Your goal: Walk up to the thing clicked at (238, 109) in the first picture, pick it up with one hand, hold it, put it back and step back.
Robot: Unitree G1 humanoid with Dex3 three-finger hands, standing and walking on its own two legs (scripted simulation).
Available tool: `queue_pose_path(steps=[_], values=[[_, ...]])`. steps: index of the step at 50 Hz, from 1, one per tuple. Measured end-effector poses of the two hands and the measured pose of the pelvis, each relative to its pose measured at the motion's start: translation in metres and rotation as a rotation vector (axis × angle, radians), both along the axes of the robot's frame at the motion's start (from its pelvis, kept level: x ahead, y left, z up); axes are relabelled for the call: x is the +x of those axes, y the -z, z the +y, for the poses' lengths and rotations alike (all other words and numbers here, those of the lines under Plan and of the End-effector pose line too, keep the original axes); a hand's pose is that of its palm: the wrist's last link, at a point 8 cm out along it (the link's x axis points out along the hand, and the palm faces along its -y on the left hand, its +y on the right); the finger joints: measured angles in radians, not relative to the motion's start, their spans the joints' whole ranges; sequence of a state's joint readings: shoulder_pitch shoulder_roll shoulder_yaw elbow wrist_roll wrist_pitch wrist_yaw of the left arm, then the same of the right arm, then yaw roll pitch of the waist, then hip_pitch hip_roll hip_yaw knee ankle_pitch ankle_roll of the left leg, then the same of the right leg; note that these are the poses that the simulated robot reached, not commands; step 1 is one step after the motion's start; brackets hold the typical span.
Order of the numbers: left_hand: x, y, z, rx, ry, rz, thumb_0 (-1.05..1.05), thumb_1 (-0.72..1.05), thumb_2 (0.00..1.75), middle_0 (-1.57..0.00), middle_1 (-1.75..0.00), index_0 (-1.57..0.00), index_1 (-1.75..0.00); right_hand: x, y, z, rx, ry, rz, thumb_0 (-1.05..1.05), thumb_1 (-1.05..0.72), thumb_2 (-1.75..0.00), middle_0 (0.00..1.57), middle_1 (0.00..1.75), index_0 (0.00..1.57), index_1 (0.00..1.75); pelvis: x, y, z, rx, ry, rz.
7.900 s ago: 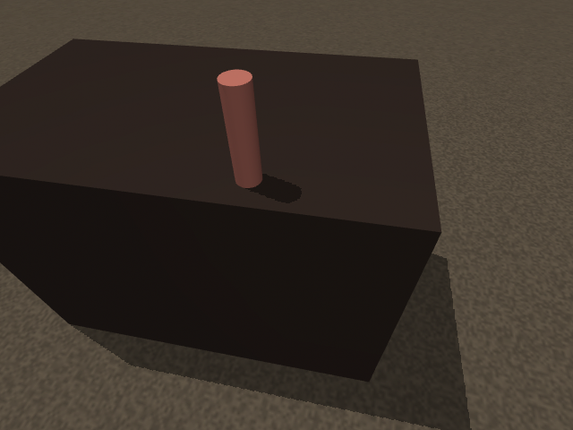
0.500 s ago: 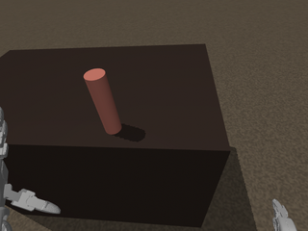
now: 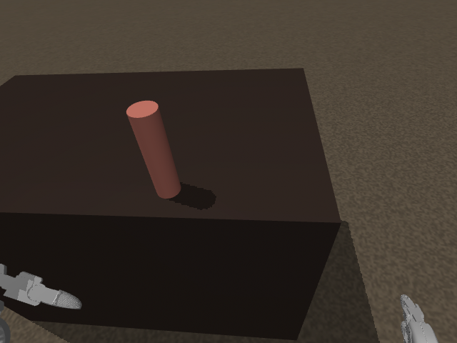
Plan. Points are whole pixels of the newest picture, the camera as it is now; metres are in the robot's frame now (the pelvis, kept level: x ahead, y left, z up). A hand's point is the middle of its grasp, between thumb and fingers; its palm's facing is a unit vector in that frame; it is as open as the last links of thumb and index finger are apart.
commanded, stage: go down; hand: left
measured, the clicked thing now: (157, 154) +0.43 +0.19 +0.13
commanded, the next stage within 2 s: none
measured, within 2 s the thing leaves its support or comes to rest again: neither
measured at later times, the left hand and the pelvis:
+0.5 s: hand (23, 181) +0.29 +0.34 +0.20, palm faces +0.29 -0.92 -0.27, open 17.6 cm; pelvis +0.00 +0.01 +0.00, yaw -1 degrees
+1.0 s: hand (17, 170) +0.31 +0.36 +0.20, palm faces +0.23 -0.96 -0.18, open 17.7 cm; pelvis +0.01 +0.01 +0.00, yaw +0 degrees
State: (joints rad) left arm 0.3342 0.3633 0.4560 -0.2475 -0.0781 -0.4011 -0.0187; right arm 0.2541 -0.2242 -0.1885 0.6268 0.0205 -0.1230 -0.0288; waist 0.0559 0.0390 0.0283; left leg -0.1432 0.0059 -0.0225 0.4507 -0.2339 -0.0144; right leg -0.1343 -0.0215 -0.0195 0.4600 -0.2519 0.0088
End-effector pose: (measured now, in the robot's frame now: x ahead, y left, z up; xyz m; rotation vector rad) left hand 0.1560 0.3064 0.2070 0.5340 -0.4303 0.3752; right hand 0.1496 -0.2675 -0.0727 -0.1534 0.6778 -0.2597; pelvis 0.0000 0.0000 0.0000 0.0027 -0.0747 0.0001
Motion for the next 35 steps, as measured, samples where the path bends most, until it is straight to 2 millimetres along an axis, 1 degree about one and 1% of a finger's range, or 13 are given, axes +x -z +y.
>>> queue_pose_path(steps=[3,6,14,17,21,24,27,30,35], values=[[0.005,0.004,0.008,-0.028,-0.011,-0.009,-0.01,-0.59,0.05,-0.09,-0.06,-0.07,-0.08,0.000,0.003,0.000,0.000,0.006,0.019,-0.01,0.52,-0.05,0.06,0.05,0.06,0.06,-0.002,0.001,0.000,0.000,-0.004,0.004],[0.015,0.005,0.019,-0.045,-0.020,0.004,-0.01,-0.58,0.05,-0.09,-0.06,-0.07,-0.08,0.001,0.003,-0.002,-0.011,0.012,0.021,-0.01,0.53,-0.05,0.06,0.05,0.06,0.05,-0.004,0.002,0.000,-0.001,-0.009,0.007],[0.059,0.000,0.046,-0.097,0.041,0.078,-0.02,-0.55,0.04,-0.09,-0.05,-0.07,-0.07,-0.001,0.005,-0.001,-0.031,0.034,0.036,-0.01,0.54,-0.05,0.06,0.05,0.06,0.05,-0.006,0.002,0.002,-0.004,-0.010,0.032],[0.074,-0.004,0.057,-0.133,0.067,0.096,-0.02,-0.56,0.04,-0.09,-0.05,-0.07,-0.07,-0.004,0.006,0.003,-0.028,0.043,0.046,-0.01,0.54,-0.05,0.06,0.05,0.06,0.05,-0.004,0.002,0.004,-0.006,-0.005,0.043],[0.088,-0.007,0.071,-0.193,0.091,0.114,-0.02,-0.57,0.05,-0.09,-0.05,-0.07,-0.07,-0.006,0.010,0.012,-0.019,0.044,0.059,-0.01,0.53,-0.05,0.06,0.05,0.06,0.05,-0.001,0.002,0.007,-0.007,0.004,0.054],[0.094,-0.005,0.075,-0.219,0.108,0.143,-0.02,-0.58,0.05,-0.08,-0.05,-0.07,-0.07,-0.004,0.011,0.020,-0.009,0.032,0.054,-0.01,0.53,-0.05,0.06,0.05,0.06,0.05,0.002,0.001,0.010,-0.008,0.010,0.061],[0.098,0.001,0.075,-0.236,0.129,0.182,-0.02,-0.58,0.04,-0.08,-0.04,-0.06,-0.06,-0.001,0.011,0.027,-0.003,0.021,0.043,-0.01,0.53,-0.05,0.06,0.05,0.06,0.05,0.005,0.001,0.013,-0.009,0.014,0.065],[0.099,0.006,0.075,-0.257,0.137,0.196,-0.02,-0.58,0.03,-0.08,-0.03,-0.06,-0.05,0.001,0.011,0.028,-0.005,0.017,0.041,-0.01,0.53,-0.06,0.06,0.05,0.06,0.05,0.007,0.002,0.015,-0.010,0.015,0.068],[0.099,0.006,0.078,-0.273,0.130,0.175,-0.02,-0.57,0.03,-0.07,-0.03,-0.06,-0.05,0.002,0.011,0.027,-0.021,0.010,0.051,-0.01,0.52,-0.06,0.06,0.05,0.06,0.05,0.009,0.002,0.015,-0.010,0.013,0.068]])
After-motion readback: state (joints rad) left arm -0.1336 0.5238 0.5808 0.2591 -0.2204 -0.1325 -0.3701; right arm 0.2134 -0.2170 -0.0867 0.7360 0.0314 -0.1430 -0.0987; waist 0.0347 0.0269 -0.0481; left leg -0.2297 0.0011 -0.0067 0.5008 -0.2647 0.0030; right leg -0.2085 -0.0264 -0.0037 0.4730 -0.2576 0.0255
